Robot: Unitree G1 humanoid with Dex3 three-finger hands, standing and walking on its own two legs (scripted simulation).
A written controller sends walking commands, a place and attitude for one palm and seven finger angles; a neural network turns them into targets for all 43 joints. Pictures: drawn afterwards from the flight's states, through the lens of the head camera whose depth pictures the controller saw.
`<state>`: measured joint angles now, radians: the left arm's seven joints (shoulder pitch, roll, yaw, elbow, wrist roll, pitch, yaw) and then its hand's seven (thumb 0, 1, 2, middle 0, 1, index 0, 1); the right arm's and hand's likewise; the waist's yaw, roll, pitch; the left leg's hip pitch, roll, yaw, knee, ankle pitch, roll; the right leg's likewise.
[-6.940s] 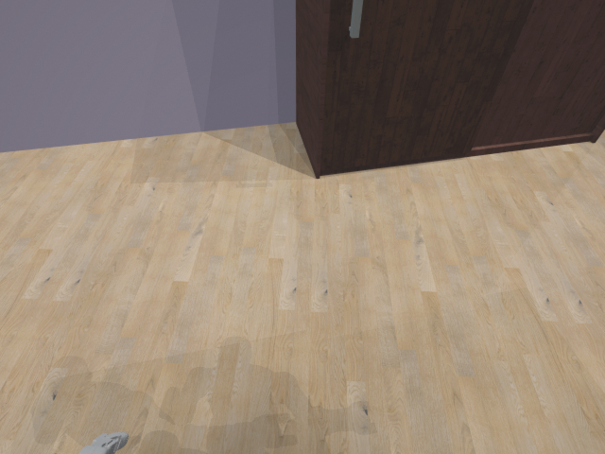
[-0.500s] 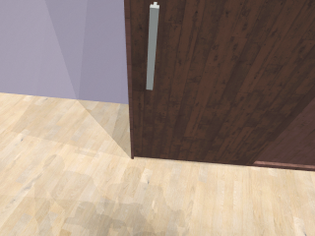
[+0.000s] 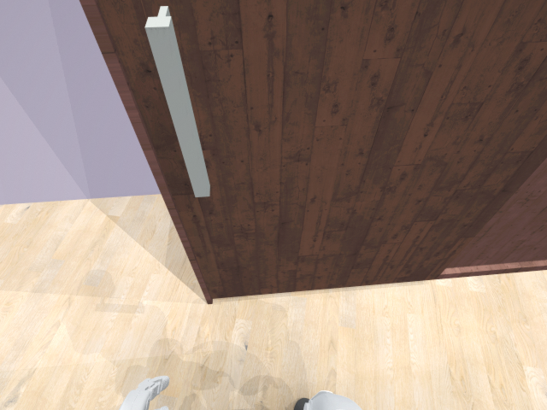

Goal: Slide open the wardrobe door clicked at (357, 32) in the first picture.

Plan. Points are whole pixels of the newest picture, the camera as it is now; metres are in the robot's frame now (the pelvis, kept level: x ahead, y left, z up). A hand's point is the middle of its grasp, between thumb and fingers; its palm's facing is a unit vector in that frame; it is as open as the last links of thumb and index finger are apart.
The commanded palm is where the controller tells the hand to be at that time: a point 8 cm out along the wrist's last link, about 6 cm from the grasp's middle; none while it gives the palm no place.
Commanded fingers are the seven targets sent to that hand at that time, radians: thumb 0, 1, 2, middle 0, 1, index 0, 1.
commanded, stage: take the last steps up to it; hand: left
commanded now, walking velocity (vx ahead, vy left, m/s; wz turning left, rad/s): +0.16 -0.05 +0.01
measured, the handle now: (186, 118) +0.53 +0.14 +0.13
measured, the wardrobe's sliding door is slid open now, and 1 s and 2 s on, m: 0.00 0.00 0.00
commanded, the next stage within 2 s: come to a stop and stand still in 0.02 s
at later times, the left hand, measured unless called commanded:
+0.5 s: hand out of the picture +0.11 +0.18 -0.17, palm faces +0.08 -0.98 -0.19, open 7.3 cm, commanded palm none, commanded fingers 0.00 0.90 0.90 -0.20 -0.30 -0.20 -0.30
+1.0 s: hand out of the picture +0.05 +0.13 -0.14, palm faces +0.01 -0.97 -0.24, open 7.3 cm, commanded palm none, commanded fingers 0.00 0.90 0.90 -0.20 -0.30 -0.20 -0.30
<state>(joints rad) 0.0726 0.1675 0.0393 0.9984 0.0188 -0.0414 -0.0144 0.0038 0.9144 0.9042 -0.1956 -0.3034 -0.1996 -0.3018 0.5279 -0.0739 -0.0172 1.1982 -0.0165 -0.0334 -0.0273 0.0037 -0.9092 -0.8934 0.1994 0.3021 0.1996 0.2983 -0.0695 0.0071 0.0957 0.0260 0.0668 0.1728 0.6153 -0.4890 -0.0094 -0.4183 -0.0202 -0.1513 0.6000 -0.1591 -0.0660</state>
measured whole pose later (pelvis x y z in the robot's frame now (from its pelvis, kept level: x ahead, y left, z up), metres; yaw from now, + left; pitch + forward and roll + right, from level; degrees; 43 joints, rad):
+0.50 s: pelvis +0.09 +0.01 +0.01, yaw -1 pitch -2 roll +0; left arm 0.23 0.16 0.04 1.05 0.01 0.03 0.04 0.00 0.92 0.90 -0.20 -0.30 -0.20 -0.30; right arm 0.11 -0.14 -0.03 1.01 -0.02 0.02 -0.03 0.00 -0.92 -0.89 0.19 0.30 0.20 0.30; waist 0.04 -0.03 0.09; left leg -0.28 0.03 0.09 0.56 -0.25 0.02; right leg -0.30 -0.01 -0.09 0.74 -0.45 -0.01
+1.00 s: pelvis +0.01 -0.05 +0.02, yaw -1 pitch -1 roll +1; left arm 0.24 0.15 0.02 1.05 0.02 0.02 0.03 0.01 0.93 0.90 -0.20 -0.30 -0.21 -0.30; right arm 0.26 -0.20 -0.06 1.07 -0.01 0.06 -0.02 0.00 -0.91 -0.89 0.19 0.30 0.20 0.30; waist -0.02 0.03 0.02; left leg -0.29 0.05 0.03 0.68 -0.36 -0.02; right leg -0.22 -0.01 -0.06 0.52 -0.27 -0.03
